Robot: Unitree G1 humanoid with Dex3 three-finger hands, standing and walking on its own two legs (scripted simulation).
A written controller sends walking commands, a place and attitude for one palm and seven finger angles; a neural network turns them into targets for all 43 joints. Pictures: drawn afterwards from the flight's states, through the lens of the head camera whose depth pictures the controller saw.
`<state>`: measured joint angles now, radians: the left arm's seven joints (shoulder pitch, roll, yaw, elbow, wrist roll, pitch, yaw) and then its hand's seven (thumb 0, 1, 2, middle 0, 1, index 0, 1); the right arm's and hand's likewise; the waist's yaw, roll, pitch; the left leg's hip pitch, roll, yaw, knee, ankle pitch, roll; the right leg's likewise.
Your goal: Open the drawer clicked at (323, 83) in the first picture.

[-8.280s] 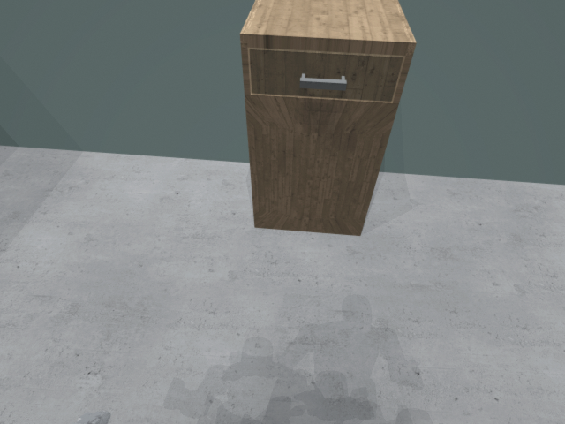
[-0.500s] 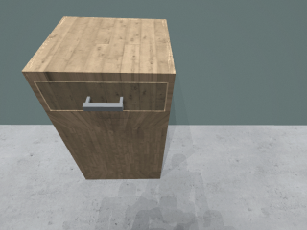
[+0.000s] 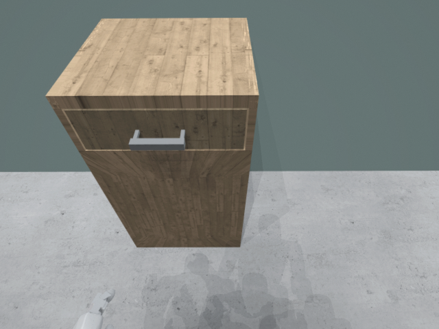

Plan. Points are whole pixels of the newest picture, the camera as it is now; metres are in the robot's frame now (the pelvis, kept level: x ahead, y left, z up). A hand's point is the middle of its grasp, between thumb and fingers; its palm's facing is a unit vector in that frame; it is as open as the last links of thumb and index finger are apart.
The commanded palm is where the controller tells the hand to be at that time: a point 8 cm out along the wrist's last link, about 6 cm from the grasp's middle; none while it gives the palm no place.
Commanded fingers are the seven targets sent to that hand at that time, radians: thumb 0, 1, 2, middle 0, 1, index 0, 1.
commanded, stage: raise the hand with hooked fingers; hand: left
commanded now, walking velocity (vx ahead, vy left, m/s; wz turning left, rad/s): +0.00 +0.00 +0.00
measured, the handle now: (158, 138) +0.55 +0.20 +0.00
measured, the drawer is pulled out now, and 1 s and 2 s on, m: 0.00 0.00 0.00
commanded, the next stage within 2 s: move the hooked fingers above the handle in 1.76 s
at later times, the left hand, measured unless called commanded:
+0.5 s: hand (106, 286) +0.19 +0.22 -0.02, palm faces +0.09 -0.04 -1.00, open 9.9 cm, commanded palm +0.17 +0.22 +0.04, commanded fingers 0.00 0.13 0.57 -0.25 -0.80 -0.25 -0.80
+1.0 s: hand (104, 224) +0.27 +0.23 +0.05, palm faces +0.11 -0.09 -0.99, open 12.8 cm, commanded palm +0.25 +0.22 +0.12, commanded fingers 0.00 -0.45 0.32 -0.30 -1.17 -0.30 -1.17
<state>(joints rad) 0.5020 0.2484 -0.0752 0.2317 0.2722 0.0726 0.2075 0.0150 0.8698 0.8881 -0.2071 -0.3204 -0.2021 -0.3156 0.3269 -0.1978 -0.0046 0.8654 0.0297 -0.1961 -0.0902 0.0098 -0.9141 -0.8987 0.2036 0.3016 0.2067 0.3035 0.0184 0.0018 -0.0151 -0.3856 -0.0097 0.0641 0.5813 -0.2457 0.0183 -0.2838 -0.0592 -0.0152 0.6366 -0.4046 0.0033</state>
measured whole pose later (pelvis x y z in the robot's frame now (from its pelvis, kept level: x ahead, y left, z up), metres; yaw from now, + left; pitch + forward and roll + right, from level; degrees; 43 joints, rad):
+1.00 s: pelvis +0.01 -0.02 -0.01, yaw +0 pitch +6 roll +1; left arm 0.18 0.42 -0.01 -0.04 0.94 0.07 0.27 0.00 -0.24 0.42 -0.30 -1.03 -0.30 -1.02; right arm 0.13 -0.27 -0.07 0.64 -0.03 0.08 -0.03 0.01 -0.91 -0.90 0.20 0.30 0.20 0.30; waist 0.06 0.06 -0.09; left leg -0.49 0.02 0.03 0.69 -0.31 -0.01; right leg -0.37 -0.02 -0.02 0.72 -0.46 -0.01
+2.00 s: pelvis -0.01 -0.02 +0.01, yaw +0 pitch +1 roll +1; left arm -0.14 0.48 -0.09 0.13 0.91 0.07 0.05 0.00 -0.50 0.30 -0.32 -1.20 -0.32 -1.20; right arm 0.12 -0.25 -0.01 0.65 0.02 0.10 -0.04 0.01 -0.91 -0.90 0.20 0.30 0.20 0.30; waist 0.07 0.08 -0.03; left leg -0.32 0.02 0.01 0.48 -0.18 -0.01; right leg -0.21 -0.02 -0.04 0.53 -0.34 -0.01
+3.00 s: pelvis +0.01 -0.03 -0.01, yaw -1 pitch +10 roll +1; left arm -0.61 0.45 -0.10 0.73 1.01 0.01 0.14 0.00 -0.49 0.30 -0.32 -1.20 -0.32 -1.20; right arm 0.25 -0.25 -0.06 0.68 0.02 0.13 -0.03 0.00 -0.91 -0.90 0.20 0.30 0.21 0.30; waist -0.02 0.04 -0.11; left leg -0.53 0.03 0.03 0.63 -0.28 -0.02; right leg -0.42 0.00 -0.02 0.66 -0.42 -0.02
